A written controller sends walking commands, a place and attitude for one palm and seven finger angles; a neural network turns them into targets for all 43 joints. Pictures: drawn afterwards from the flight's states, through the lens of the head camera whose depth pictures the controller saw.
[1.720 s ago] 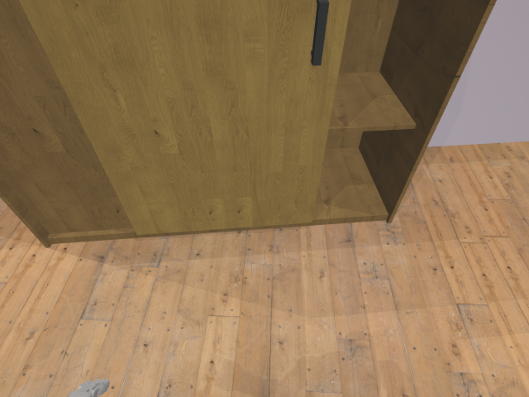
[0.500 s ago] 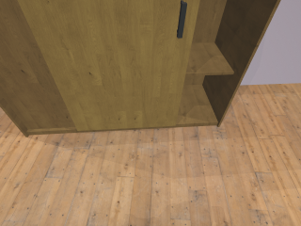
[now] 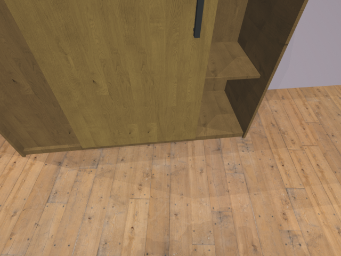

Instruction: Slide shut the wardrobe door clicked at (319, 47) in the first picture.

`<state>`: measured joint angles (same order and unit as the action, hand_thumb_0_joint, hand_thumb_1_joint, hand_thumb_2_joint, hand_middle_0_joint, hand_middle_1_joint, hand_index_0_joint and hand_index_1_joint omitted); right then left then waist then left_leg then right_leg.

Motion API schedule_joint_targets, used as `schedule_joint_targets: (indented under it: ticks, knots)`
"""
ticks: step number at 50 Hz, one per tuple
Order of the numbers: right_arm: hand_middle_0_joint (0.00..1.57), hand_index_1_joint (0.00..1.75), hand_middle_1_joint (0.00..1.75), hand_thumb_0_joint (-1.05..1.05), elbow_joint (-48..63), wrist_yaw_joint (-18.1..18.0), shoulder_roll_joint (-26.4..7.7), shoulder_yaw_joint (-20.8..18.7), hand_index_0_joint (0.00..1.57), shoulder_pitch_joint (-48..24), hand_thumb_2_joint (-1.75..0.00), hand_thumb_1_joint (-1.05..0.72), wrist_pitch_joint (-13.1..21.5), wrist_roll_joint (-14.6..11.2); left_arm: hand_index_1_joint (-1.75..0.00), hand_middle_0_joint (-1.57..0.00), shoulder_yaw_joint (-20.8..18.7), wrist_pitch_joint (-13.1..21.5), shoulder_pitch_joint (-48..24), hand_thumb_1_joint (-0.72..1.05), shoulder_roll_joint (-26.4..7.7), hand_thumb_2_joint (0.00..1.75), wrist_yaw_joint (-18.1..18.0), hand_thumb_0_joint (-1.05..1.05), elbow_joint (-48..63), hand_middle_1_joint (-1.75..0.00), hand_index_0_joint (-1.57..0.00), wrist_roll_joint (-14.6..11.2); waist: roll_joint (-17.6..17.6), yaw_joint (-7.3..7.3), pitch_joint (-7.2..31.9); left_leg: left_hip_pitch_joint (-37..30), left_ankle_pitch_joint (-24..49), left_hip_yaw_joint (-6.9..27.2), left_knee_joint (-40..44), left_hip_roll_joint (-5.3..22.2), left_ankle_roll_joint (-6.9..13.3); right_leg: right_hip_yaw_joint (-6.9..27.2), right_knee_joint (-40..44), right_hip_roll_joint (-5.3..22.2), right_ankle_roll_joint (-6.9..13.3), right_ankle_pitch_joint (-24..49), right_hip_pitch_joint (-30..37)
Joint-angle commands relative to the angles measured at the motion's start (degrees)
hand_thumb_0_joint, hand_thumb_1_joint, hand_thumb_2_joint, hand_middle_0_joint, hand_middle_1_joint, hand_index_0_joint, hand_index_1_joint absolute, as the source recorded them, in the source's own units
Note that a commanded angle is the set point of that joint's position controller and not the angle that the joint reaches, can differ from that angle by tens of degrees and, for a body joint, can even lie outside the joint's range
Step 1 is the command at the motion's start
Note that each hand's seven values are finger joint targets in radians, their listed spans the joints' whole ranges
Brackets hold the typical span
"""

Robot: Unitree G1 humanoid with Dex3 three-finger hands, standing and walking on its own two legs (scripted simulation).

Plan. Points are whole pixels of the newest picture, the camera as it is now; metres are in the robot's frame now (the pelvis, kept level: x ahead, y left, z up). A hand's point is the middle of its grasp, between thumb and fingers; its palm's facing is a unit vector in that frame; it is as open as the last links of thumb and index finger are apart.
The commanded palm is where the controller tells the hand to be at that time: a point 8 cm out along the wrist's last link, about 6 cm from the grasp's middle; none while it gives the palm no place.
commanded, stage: walk to a spot facing it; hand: left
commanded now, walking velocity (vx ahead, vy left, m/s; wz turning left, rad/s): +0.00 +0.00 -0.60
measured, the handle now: (197, 15) +0.97 -0.04 +0.14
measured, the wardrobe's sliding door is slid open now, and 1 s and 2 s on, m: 0.38 0.38 0.38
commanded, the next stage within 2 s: none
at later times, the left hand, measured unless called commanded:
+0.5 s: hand out of the picture +0.05 +0.16 -0.16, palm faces -0.17 -0.95 -0.26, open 7.4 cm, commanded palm none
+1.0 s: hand out of the picture +0.14 +0.22 -0.17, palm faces -0.45 -0.87 -0.21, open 7.4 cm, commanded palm none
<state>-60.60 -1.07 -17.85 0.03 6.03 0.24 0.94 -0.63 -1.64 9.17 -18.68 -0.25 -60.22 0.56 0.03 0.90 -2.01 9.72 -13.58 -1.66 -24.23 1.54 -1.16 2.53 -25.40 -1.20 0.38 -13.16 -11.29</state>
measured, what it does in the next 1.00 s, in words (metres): steps on the spot, turning right: left foot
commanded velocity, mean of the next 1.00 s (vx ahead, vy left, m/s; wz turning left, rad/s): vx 0.04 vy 0.00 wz -0.60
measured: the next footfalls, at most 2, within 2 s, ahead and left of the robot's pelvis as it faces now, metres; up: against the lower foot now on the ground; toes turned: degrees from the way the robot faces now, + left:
left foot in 0.80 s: +0.05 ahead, +0.12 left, +0.00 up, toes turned -27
right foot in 1.40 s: -0.05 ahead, -0.17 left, +0.00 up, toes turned -56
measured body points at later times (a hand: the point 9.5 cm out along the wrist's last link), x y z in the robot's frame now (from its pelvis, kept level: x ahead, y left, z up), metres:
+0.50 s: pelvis -0.02 -0.03 +0.00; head +0.02 -0.06 +0.45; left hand +0.06 +0.21 -0.14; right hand +0.01 -0.30 -0.15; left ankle -0.01 +0.14 -0.66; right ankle +0.00 -0.10 -0.74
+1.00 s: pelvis -0.02 +0.05 +0.00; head +0.00 +0.09 +0.45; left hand +0.16 +0.27 -0.16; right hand -0.08 -0.21 -0.11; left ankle +0.01 +0.13 -0.74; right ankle -0.11 -0.07 -0.64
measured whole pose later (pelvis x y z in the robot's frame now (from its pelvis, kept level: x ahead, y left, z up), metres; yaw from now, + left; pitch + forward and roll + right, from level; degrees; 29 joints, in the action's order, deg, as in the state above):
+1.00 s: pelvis -0.02 +0.05 +0.00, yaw -33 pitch +0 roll -2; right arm -51.4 -1.8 -10.4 -0.7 13.3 -0.3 1.4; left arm -6.4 -4.4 15.8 -17.3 2.2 -52.5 2.0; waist 3.4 1.9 0.4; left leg 10.7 -15.0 -5.0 -25.8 2.2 1.9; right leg 3.7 -68.6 -2.5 -4.1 -17.7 -31.5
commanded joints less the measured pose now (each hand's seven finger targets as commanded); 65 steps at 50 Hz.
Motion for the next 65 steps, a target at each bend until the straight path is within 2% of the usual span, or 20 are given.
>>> schedule_joint_targets:
  ticks: [1,5,8,10,11,12,13,15,19,30,36,38,39,40,41,42,44,47,54,65]
  knots:
    - [0.2,0.3,0.3,0.0,4.44,-0.96,-7.81,-2.89,0.2,3.61,-0.9,-0.9,-0.28,-0.19,-0.3,-0.2,-2.0,-0.14,1.46,0.9,-6.83,0.9,-0.16,0.0,5.73,-0.3,-0.2,0.42,-0.95,-1.16,3.4,-2.92,10.73,3.05,-0.58,8.06,2.28,5.6,-3.56,5.18,0.88,15.99,-5.44]
    - [0.2,0.3,0.3,0.0,7.0,-1.14,-8.65,-4.21,0.2,3.29,-0.9,-0.9,-0.41,-0.12,-0.3,-0.2,-2.65,-0.51,2.62,0.9,-5.09,0.9,0.38,0.0,8.16,-0.3,-0.2,0.5,-6.07,-0.92,3.56,-1.39,11.05,5.36,0.41,13.25,5.37,2.84,-13.93,1.76,-0.08,8.28,-9.02]
    - [0.2,0.3,0.3,0.0,8.62,-0.86,-8.32,-4.91,0.2,1.29,-0.9,-0.9,-0.14,0.08,-0.3,-0.2,-3.16,-0.88,4.52,0.9,-2.76,0.9,0.85,0.0,9.41,-0.3,-0.2,0.46,-11.77,0.38,2.72,1.07,18.71,5.52,0.75,18.44,9.39,-1.98,-21.72,1.53,-1.2,-12.84,-8.97]
    - [0.2,0.3,0.3,0.0,9.96,-0.82,-7.61,-5.17,0.2,-0.97,-0.9,-0.9,-0.37,0.13,-0.3,-0.2,-3.82,-0.65,8.61,0.9,-2.58,0.9,1.06,0.0,9.23,-0.3,-0.2,0.54,-8.82,2.78,2.57,5.93,16.26,1.38,-6.6,16.83,7.05,-1.48,-15.02,2.95,-0.62,-8.18,-2.87]
    - [0.2,0.3,0.3,0.0,10.58,-0.69,-6.18,-5.11,0.2,-1.27,-0.9,-0.9,-0.9,-0.07,-0.3,-0.2,-4.56,0.07,11.52,0.9,-4.91,0.9,0.97,0.0,8.61,-0.3,-0.2,0.96,0.12,4.43,2.17,11.48,7.07,-3.62,-19.39,10.92,2.26,5.0,-3.9,6.16,0.73,4.97,1.52]
    - [0.2,0.3,0.3,0.0,12.7,-0.33,-0.66,-4.21,0.2,-0.14,-0.9,-0.9,-1.23,-0.42,-0.3,-0.2,-5.85,0.96,13.1,0.9,-11.59,0.9,-0.08,0.0,9.02,-0.3,-0.2,1.71,21.27,3.91,2.39,24.42,-18.81,-6.17,-35.39,0.12,-2.3,30.05,6.84,20.53,5.17,18.69,3.69]
    - [0.2,0.3,0.3,0.0,13.0,-0.59,-2.34,-4.5,0.2,-1.67,-0.9,-0.9,-1.88,-0.42,-0.3,-0.2,-5.66,0.46,14.0,0.9,-11.35,0.9,-0.73,0.0,9.05,-0.3,-0.2,0.72,15.31,4.46,2.4,22.33,-20.5,2.68,-41.11,0.1,-1.4,31.89,10.45,21.88,7.55,15.57,-0.74]
    - [0.2,0.3,0.3,0.0,11.5,-0.39,-2.75,-4.97,0.2,-0.4,-0.9,-0.9,-1.91,-0.42,-0.3,-0.2,-5.53,0.54,7.66,0.9,-7.54,0.9,-0.97,0.0,10.59,-0.3,-0.2,0.54,10.91,1.57,0.06,23.16,-12.45,4.92,-43.6,2.21,-0.97,27.25,10.16,16.76,7.07,6.66,-2.48]
    - [0.2,0.3,0.3,0.0,9.92,-0.23,-1.32,-4.94,0.2,1.74,-0.9,-0.9,-1.69,-0.08,-0.3,-0.2,-5.05,1.47,7.77,0.9,-4.82,0.9,-0.83,0.0,11.08,-0.3,-0.2,0.14,4.03,0.53,4.82,21.84,-5.51,3.98,-40.85,1.99,-2.43,20.15,6.71,11.78,6.69,14.57,3.03]
    - [0.2,0.3,0.3,0.0,12.94,-0.92,-0.77,-4.54,0.2,-2.11,-0.9,-0.9,-1.63,-0.19,-0.3,-0.2,-5.73,0.81,10.98,0.9,-4.54,0.9,-0.68,0.0,10.49,-0.3,-0.2,0.8,7.52,2.42,5.42,19.99,-8.49,4.85,-30.11,0.11,-2.89,25.99,7.12,10.32,9.14,14.42,4.0]
    - [0.2,0.3,0.3,0.0,13.44,-1.08,-0.46,-4.43,0.2,2.15,-0.9,-0.9,-0.82,-1.13,-0.3,-0.2,-6.23,-0.04,6.56,0.9,-6.56,0.9,-0.58,0.0,12.52,-0.3,-0.2,1.17,9.2,0.72,6.6,8.34,-9.71,4.63,-13.46,-2.58,-0.68,29.34,6.89,8.86,8.52,12.68,-2.02]
    - [0.2,0.3,0.3,0.0,12.25,-1.34,-0.94,-4.6,0.2,6.96,-0.9,-0.9,-0.29,-1.28,-0.3,-0.2,-6.15,-0.42,4.35,0.9,-6.47,0.9,-0.39,0.0,13.04,-0.3,-0.2,0.81,9.34,-1.46,7.04,-2.14,-3.16,3.68,-2.14,-3.6,0.27,27.71,5.65,5.54,4.96,7.76,-8.54]
    - [0.2,0.3,0.3,0.0,11.69,-1.7,-2.4,-4.84,0.2,10.06,-0.9,-0.9,0.22,-1.29,-0.3,-0.2,-5.85,-0.56,3.27,0.9,-4.8,0.9,-0.35,0.0,13.74,-0.3,-0.2,0.63,5.59,-3.13,7.53,-10.87,-1.92,6.46,3.54,0.21,1.3,23.96,1.18,1.63,2.28,0.39,-16.39]
    - [0.2,0.3,0.3,0.0,12.21,-1.94,-7.16,-5.62,0.2,10.02,-0.9,-0.9,0.56,-0.56,-0.3,-0.2,-5.29,-0.67,4.23,0.9,-1.25,0.9,0.24,0.0,14.59,-0.3,-0.2,0.13,-9.7,-3.26,6.82,-15.52,-9.59,20.16,11.32,13.29,4.42,14.84,-9.97,-5.52,-0.19,-10.72,-26.58]
    - [0.2,0.3,0.3,0.0,13.95,-1.76,-9.77,-5.99,0.2,7.35,-0.9,-0.9,0.18,-0.39,-0.3,-0.2,-5.67,-0.53,3.87,0.9,-1.55,0.9,0.46,0.0,15.01,-0.3,-0.2,0.59,-15.74,-2.23,3.64,-7.14,-6.65,28.4,13.35,24.21,8.05,4.98,-25.03,-5.94,-3.0,-18.07,-28.0]
    - [0.2,0.3,0.3,0.0,15.4,-1.66,-8.35,-5.17,0.2,3.74,-0.9,-0.9,0.0,-0.12,-0.3,-0.2,-6.52,-0.65,4.25,0.9,-3.73,0.9,0.77,0.0,14.54,-0.3,-0.2,1.27,-9.4,-0.56,0.69,1.88,-3.82,26.62,13.36,24.59,10.42,5.22,-34.61,-2.43,-4.01,-15.74,-24.95]
    - [0.2,0.3,0.3,0.0,16.07,-1.84,-3.42,-3.53,0.2,-1.31,-0.9,-0.9,0.51,0.01,-0.3,-0.2,-7.13,-1.48,7.75,0.9,-3.74,0.9,1.46,0.0,11.67,-0.3,-0.2,1.74,-9.22,2.67,-0.71,8.92,0.06,15.56,11.55,16.45,7.34,3.79,-43.6,-1.52,-4.49,-9.19,-20.94]
    - [0.2,0.3,0.3,0.0,14.49,-1.48,-3.21,-3.6,0.2,3.28,-0.9,-0.9,1.12,0.33,-0.3,-0.2,-6.12,-1.76,8.15,0.9,-1.34,0.9,2.67,0.0,11.14,-0.3,-0.2,1.67,-8.8,1.48,0.19,1.82,-8.51,7.67,11.67,11.61,5.9,-0.04,-47.43,-0.6,-4.6,-4.19,-25.42]
    - [0.2,0.3,0.3,0.0,9.25,-1.36,-3.09,-4.42,0.2,17.37,-0.9,-0.9,3.0,0.13,-0.3,-0.2,-5.32,-0.86,-0.7,0.9,0.16,0.9,3.77,0.0,13.03,-0.3,-0.2,1.63,-7.73,-3.66,-3.05,-7.85,-13.22,9.19,15.16,17.08,7.84,-1.77,-37.3,4.98,-4.77,-2.21,-32.33]
    - [0.2,0.3,0.3,0.0,4.8,0.06,-4.27,-5.28,0.2,19.76,-0.9,-0.9,3.22,1.27,-0.3,-0.2,-4.14,0.72,-6.05,0.9,4.55,0.9,4.1,0.0,13.87,-0.3,-0.2,1.16,-9.89,-4.05,-2.79,-4.62,-5.11,-5.06,11.55,20.82,7.57,-9.25,-14.47,5.46,-1.73,-6.86,-17.51]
